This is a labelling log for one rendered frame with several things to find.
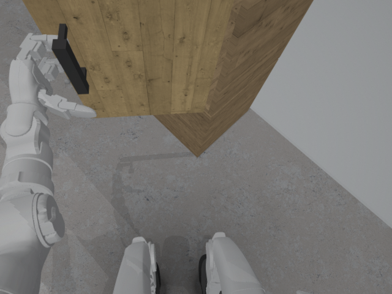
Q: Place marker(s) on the handle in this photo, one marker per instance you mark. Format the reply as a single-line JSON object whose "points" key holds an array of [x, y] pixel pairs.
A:
{"points": [[68, 61]]}

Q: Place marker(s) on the robot left upper arm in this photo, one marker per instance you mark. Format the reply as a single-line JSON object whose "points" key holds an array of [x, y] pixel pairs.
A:
{"points": [[29, 227]]}

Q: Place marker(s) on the robot thigh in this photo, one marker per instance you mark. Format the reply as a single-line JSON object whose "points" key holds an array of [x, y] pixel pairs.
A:
{"points": [[235, 272], [138, 263]]}

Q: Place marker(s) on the right robot thigh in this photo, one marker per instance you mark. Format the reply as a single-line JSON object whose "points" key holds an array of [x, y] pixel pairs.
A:
{"points": [[235, 272]]}

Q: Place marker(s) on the cupboard door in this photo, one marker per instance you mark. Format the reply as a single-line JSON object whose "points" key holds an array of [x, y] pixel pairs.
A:
{"points": [[143, 57]]}

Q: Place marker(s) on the left robot thigh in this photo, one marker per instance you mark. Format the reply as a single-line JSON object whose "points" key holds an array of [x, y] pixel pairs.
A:
{"points": [[138, 263]]}

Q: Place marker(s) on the robot left forearm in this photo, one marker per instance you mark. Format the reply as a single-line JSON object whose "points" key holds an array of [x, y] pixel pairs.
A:
{"points": [[28, 165]]}

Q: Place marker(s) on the left robot hand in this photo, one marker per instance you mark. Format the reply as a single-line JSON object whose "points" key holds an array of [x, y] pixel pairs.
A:
{"points": [[26, 80]]}

